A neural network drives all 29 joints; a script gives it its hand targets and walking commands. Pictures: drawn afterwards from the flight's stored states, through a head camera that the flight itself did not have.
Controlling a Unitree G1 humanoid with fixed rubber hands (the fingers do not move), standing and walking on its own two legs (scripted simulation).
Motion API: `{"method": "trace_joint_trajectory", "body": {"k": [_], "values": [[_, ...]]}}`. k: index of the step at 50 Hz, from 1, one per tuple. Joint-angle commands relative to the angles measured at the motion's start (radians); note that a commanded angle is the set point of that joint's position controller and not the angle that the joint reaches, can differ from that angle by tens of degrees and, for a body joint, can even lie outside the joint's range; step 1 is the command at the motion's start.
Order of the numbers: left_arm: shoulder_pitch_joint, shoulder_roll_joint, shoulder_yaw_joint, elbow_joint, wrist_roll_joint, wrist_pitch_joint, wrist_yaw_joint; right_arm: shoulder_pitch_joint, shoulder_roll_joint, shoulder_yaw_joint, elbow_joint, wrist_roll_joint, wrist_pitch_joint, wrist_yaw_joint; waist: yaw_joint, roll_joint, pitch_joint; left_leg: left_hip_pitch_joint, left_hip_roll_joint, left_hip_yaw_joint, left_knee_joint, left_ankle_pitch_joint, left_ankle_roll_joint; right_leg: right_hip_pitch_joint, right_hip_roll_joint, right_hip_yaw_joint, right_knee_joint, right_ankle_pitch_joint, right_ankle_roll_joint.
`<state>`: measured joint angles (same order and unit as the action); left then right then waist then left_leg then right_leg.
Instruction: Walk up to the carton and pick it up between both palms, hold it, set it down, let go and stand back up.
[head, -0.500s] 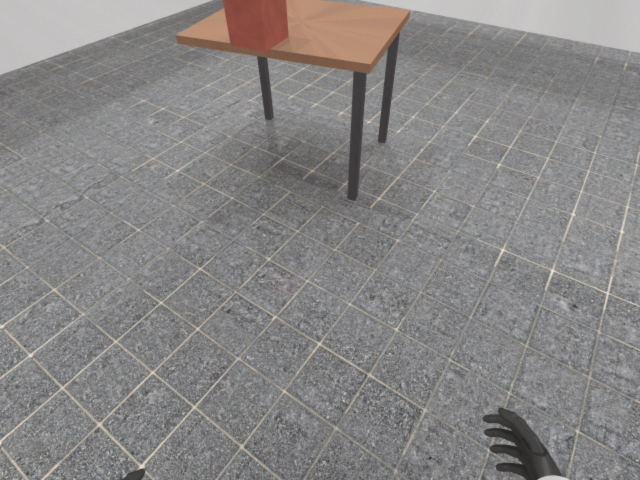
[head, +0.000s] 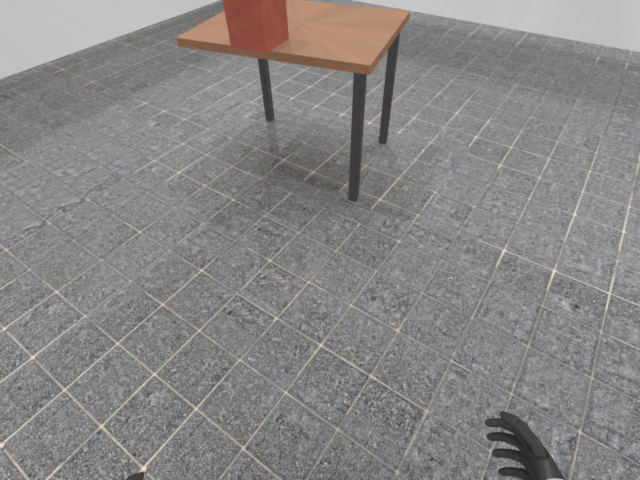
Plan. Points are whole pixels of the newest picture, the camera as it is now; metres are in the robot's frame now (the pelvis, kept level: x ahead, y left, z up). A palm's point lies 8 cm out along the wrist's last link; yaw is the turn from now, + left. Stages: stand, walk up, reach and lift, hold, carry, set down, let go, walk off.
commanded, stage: stand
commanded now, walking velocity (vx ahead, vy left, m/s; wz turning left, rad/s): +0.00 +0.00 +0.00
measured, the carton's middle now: (256, 8) +1.67 +0.22 +0.03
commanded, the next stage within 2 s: none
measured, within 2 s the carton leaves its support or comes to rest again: neither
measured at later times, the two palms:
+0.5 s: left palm out of the picture +0.10 +0.28 -0.10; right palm out of the picture +0.15 -0.25 -0.08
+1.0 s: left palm out of the picture +0.09 +0.28 -0.10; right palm out of the picture +0.14 -0.26 -0.08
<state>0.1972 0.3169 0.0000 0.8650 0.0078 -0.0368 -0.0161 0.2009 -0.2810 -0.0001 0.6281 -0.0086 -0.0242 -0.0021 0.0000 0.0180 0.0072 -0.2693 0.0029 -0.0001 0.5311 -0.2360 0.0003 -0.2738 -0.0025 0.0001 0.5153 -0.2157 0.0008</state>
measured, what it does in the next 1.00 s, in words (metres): stands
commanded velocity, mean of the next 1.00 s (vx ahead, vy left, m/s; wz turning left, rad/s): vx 0.00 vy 0.00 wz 0.00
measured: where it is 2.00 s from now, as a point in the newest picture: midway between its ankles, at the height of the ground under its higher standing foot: outside the picture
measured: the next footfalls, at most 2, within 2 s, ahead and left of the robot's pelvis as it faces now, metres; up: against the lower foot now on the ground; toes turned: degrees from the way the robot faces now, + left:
none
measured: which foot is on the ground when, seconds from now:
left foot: down 0.00-1.00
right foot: down 0.00-1.00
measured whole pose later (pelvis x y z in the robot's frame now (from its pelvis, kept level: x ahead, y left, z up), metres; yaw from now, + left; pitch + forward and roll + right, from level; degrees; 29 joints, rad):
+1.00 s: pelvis +0.00 +0.00 +0.00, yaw +0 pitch -2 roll +0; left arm 0.20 0.32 0.00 0.90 0.01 -0.04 -0.02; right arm 0.20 -0.28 0.00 0.67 -0.01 -0.02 0.00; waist 0.00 0.02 0.01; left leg -0.25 0.00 0.00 0.51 -0.22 0.00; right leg -0.26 0.00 0.00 0.49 -0.20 0.00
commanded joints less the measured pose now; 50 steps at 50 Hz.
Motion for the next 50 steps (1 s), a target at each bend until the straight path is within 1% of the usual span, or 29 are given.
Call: {"method": "trace_joint_trajectory", "body": {"k": [1, 3, 4, 7, 9, 12, 16, 17, 19, 20, 21, 22, 23, 24, 26, 27, 28, 29, 30, 34, 38, 40, 42, 43, 46, 47, 48, 49, 50], "values": [[-0.035, 0.207, 0.071, -0.055, -0.007, -0.025, -0.003, -0.038, -0.251, -0.073, 0.024, 0.023, -0.031, -0.007, 0.007, 0.097, -0.076, 0.070, 0.131, -0.120, -0.174, 0.003, 0.026, 0.086, -0.129, 0.117, -0.136, 0.042, -0.031], [-0.044, 0.218, 0.077, -0.048, -0.007, -0.024, -0.001, -0.035, -0.249, -0.071, 0.028, 0.019, -0.032, -0.006, 0.007, 0.071, -0.084, 0.076, 0.136, -0.130, -0.181, -0.010, 0.029, 0.089, -0.128, 0.118, -0.130, 0.039, -0.031], [-0.043, 0.211, 0.072, -0.055, -0.006, -0.022, -0.001, -0.033, -0.253, -0.071, 0.026, 0.020, -0.031, -0.008, 0.004, 0.108, -0.082, 0.078, 0.136, -0.121, -0.179, -0.019, 0.027, 0.082, -0.133, 0.118, -0.132, 0.036, -0.030], [-0.053, 0.216, 0.076, -0.053, -0.009, -0.021, 0.001, -0.038, -0.242, -0.068, 0.027, 0.020, -0.030, -0.007, 0.004, 0.076, -0.081, 0.082, 0.131, -0.119, -0.171, 0.002, 0.026, 0.077, -0.134, 0.121, -0.137, 0.033, -0.033], [-0.045, 0.225, 0.079, -0.043, -0.008, -0.021, 0.000, -0.041, -0.249, -0.072, 0.029, 0.016, -0.032, -0.007, 0.006, 0.103, -0.068, 0.083, 0.132, -0.116, -0.173, 0.000, 0.028, 0.072, -0.139, 0.132, -0.148, 0.040, -0.037], [-0.044, 0.212, 0.072, -0.044, -0.006, -0.024, -0.001, -0.021, -0.252, -0.071, 0.040, 0.019, -0.034, -0.006, 0.001, 0.084, -0.072, 0.080, 0.134, -0.124, -0.188, -0.034, 0.025, 0.076, -0.133, 0.122, -0.143, 0.014, -0.035], [-0.040, 0.213, 0.076, -0.041, -0.007, -0.020, -0.002, -0.030, -0.246, -0.070, 0.044, 0.020, -0.030, -0.009, 0.008, 0.102, -0.064, 0.071, 0.134, -0.125, -0.186, -0.016, 0.024, 0.076, -0.135, 0.118, -0.145, 0.027, -0.034], [-0.037, 0.216, 0.077, -0.036, -0.007, -0.022, -0.001, -0.023, -0.254, -0.076, 0.042, 0.016, -0.031, -0.008, 0.003, 0.077, -0.071, 0.085, 0.134, -0.129, -0.184, -0.028, 0.025, 0.073, -0.135, 0.122, -0.145, 0.015, -0.036], [-0.047, 0.211, 0.073, -0.040, -0.008, -0.023, 0.000, -0.023, -0.248, -0.074, 0.049, 0.016, -0.030, -0.011, 0.000, 0.073, -0.068, 0.097, 0.140, -0.129, -0.188, -0.022, 0.028, 0.068, -0.134, 0.118, -0.146, 0.027, -0.037], [-0.041, 0.215, 0.075, -0.037, -0.006, -0.023, 0.000, -0.040, -0.254, -0.074, 0.046, 0.016, -0.030, -0.010, 0.009, 0.091, -0.066, 0.083, 0.136, -0.122, -0.187, -0.009, 0.028, 0.075, -0.132, 0.119, -0.145, 0.041, -0.036], [-0.050, 0.221, 0.078, -0.040, -0.004, -0.025, 0.001, -0.046, -0.243, -0.072, 0.037, 0.018, -0.033, -0.007, 0.002, 0.104, -0.066, 0.075, 0.132, -0.125, -0.192, -0.027, 0.026, 0.080, -0.134, 0.120, -0.146, 0.046, -0.034], [-0.056, 0.225, 0.078, -0.038, -0.005, -0.025, 0.000, -0.047, -0.240, -0.070, 0.042, 0.018, -0.032, -0.008, 0.002, 0.088, -0.063, 0.076, 0.134, -0.129, -0.190, -0.019, 0.024, 0.076, -0.135, 0.119, -0.147, 0.032, -0.036], [-0.046, 0.220, 0.077, -0.037, -0.001, -0.025, -0.001, -0.022, -0.243, -0.071, 0.050, 0.021, -0.035, -0.007, -0.003, 0.101, -0.084, 0.076, 0.133, -0.120, -0.181, -0.010, 0.025, 0.099, -0.136, 0.119, -0.144, 0.057, -0.031], [-0.041, 0.214, 0.076, -0.034, -0.006, -0.026, -0.001, -0.033, -0.244, -0.071, 0.052, 0.017, -0.032, -0.007, 0.005, 0.073, -0.084, 0.090, 0.130, -0.121, -0.181, 0.004, 0.026, 0.096, -0.135, 0.119, -0.140, 0.056, -0.034], [-0.048, 0.222, 0.076, -0.033, -0.005, -0.025, 0.001, -0.027, -0.250, -0.075, 0.052, 0.018, -0.035, -0.008, 0.001, 0.095, -0.080, 0.095, 0.131, -0.119, -0.186, 0.018, 0.023, 0.083, -0.135, 0.120, -0.146, 0.046, -0.032], [-0.051, 0.222, 0.074, -0.035, -0.007, -0.026, 0.002, -0.029, -0.249, -0.071, 0.053, 0.018, -0.032, -0.007, 0.008, 0.073, -0.067, 0.091, 0.129, -0.115, -0.182, 0.016, 0.022, 0.075, -0.136, 0.118, -0.147, 0.037, -0.033], [-0.044, 0.205, 0.072, -0.028, -0.006, -0.022, -0.001, -0.019, -0.254, -0.071, 0.056, 0.018, -0.032, -0.010, 0.001, 0.105, -0.068, 0.093, 0.132, -0.109, -0.179, 0.006, 0.022, 0.076, -0.137, 0.126, -0.155, 0.047, -0.033], [-0.040, 0.218, 0.073, -0.029, -0.007, -0.023, -0.002, -0.014, -0.252, -0.073, 0.061, 0.021, -0.030, -0.008, 0.000, 0.083, -0.065, 0.082, 0.132, -0.115, -0.186, -0.008, 0.021, 0.085, -0.136, 0.118, -0.151, 0.048, -0.030], [-0.040, 0.225, 0.077, -0.024, -0.008, -0.022, -0.001, -0.019, -0.251, -0.072, 0.061, 0.019, -0.029, -0.010, 0.000, 0.101, -0.065, 0.083, 0.134, -0.119, -0.190, -0.005, 0.023, 0.083, -0.138, 0.122, -0.148, 0.047, -0.032], [-0.046, 0.207, 0.072, -0.030, -0.005, -0.023, -0.001, -0.037, -0.248, -0.071, 0.054, 0.018, -0.030, -0.010, 0.005, 0.075, -0.067, 0.082, 0.135, -0.126, -0.196, -0.022, 0.022, 0.078, -0.134, 0.118, -0.149, 0.032, -0.032], [-0.034, 0.218, 0.075, -0.025, -0.004, -0.024, 0.002, -0.037, -0.253, -0.072, 0.058, 0.018, -0.030, -0.010, 0.012, 0.087, -0.066, 0.090, 0.133, -0.117, -0.186, 0.000, 0.025, 0.083, -0.135, 0.122, -0.156, 0.036, -0.033], [-0.057, 0.222, 0.075, -0.026, -0.006, -0.025, 0.002, -0.033, -0.244, -0.069, 0.060, 0.018, -0.033, -0.010, -0.001, 0.071, -0.071, 0.102, 0.134, -0.122, -0.186, 0.000, 0.025, 0.072, -0.140, 0.126, -0.156, 0.043, -0.035], [-0.032, 0.223, 0.077, -0.017, -0.005, -0.024, 0.002, -0.026, -0.253, -0.071, 0.071, 0.019, -0.032, -0.008, 0.005, 0.077, -0.075, 0.102, 0.132, -0.117, -0.182, -0.002, 0.025, 0.080, -0.136, 0.126, -0.163, 0.035, -0.035], [-0.043, 0.217, 0.074, -0.014, -0.008, -0.023, 0.002, -0.010, -0.244, -0.069, 0.073, 0.022, -0.032, -0.009, -0.006, 0.097, -0.064, 0.108, 0.131, -0.111, -0.180, 0.011, 0.021, 0.069, -0.142, 0.132, -0.160, 0.044, -0.033], [-0.041, 0.217, 0.076, -0.014, -0.006, -0.022, 0.003, -0.036, -0.243, -0.069, 0.066, 0.018, -0.031, -0.007, 0.010, 0.068, -0.067, 0.084, 0.134, -0.118, -0.193, -0.014, 0.026, 0.085, -0.134, 0.123, -0.156, 0.035, -0.031], [-0.054, 0.223, 0.076, -0.015, -0.006, -0.022, 0.002, -0.026, -0.237, -0.067, 0.071, 0.016, -0.030, -0.007, -0.001, 0.084, -0.070, 0.096, 0.131, -0.125, -0.198, -0.021, 0.024, 0.080, -0.137, 0.126, -0.156, 0.019, -0.034], [-0.042, 0.217, 0.076, -0.014, -0.007, -0.021, 0.001, -0.032, -0.250, -0.070, 0.071, 0.015, -0.032, -0.008, 0.009, 0.108, -0.059, 0.086, 0.130, -0.116, -0.197, -0.030, 0.025, 0.073, -0.139, 0.130, -0.163, 0.013, -0.034], [-0.060, 0.227, 0.079, -0.021, -0.005, -0.021, 0.000, -0.023, -0.246, -0.071, 0.067, 0.019, -0.032, -0.009, -0.006, 0.092, -0.056, 0.090, 0.131, -0.128, -0.194, -0.029, 0.023, 0.058, -0.137, 0.132, -0.162, 0.001, -0.036], [-0.048, 0.219, 0.078, -0.017, -0.005, -0.022, 0.000, -0.030, -0.244, -0.070, 0.072, 0.016, -0.031, -0.007, 0.002, 0.080, -0.053, 0.085, 0.135, -0.127, -0.193, -0.028, 0.024, 0.071, -0.131, 0.120, -0.163, 0.022, -0.032]]}}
